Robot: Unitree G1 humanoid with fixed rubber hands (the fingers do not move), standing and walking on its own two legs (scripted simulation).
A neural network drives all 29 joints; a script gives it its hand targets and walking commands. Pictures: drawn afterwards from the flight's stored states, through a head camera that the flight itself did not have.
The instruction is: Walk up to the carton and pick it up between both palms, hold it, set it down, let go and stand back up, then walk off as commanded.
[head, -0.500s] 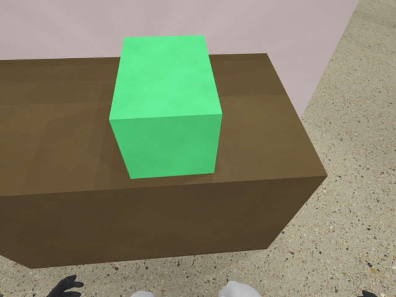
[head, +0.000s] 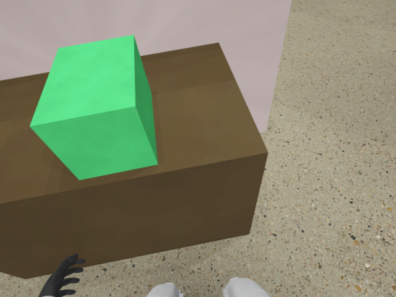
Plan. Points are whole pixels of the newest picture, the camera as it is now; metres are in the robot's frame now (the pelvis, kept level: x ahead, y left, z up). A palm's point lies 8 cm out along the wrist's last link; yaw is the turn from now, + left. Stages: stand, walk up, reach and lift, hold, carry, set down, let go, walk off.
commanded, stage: walk up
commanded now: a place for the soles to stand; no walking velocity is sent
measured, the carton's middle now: (107, 105) +0.60 +0.27 +0.04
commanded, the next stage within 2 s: none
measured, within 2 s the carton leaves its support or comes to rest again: neither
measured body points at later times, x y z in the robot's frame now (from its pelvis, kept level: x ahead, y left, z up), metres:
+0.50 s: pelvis +0.01 +0.03 +0.04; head +0.02 -0.01 +0.49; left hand +0.08 +0.35 -0.04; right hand +0.03 -0.32 -0.09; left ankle -0.01 +0.15 -0.62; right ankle +0.04 -0.07 -0.69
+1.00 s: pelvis +0.03 +0.26 +0.04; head +0.06 +0.31 +0.48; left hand +0.08 +0.60 -0.09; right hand +0.09 -0.06 -0.04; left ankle +0.04 +0.29 -0.69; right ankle +0.04 +0.07 -0.61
